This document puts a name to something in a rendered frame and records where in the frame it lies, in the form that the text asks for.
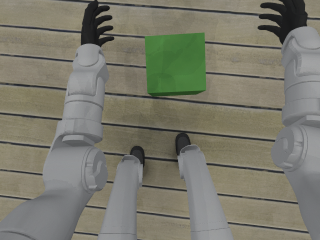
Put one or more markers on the robot left upper arm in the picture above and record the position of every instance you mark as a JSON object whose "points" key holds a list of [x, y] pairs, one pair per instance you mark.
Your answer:
{"points": [[71, 176]]}

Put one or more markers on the robot right upper arm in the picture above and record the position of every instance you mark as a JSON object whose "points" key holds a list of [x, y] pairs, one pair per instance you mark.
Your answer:
{"points": [[296, 151]]}

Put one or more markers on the robot left forearm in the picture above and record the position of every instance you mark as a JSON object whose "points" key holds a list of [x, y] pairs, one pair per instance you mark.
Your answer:
{"points": [[84, 101]]}

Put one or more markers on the right robot foot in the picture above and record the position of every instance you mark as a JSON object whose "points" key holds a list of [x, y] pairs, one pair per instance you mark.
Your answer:
{"points": [[182, 140]]}

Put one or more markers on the robot right hand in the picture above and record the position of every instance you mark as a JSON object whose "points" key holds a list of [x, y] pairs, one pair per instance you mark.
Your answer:
{"points": [[293, 16]]}

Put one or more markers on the robot right forearm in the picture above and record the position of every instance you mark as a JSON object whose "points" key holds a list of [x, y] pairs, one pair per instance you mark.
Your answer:
{"points": [[301, 60]]}

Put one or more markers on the robot left hand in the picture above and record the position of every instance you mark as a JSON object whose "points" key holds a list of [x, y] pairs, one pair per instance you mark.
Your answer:
{"points": [[90, 32]]}

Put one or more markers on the left robot thigh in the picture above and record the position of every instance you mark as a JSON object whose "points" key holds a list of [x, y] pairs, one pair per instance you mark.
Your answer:
{"points": [[120, 218]]}

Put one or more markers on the carton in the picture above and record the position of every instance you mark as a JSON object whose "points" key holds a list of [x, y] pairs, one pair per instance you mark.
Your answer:
{"points": [[175, 64]]}

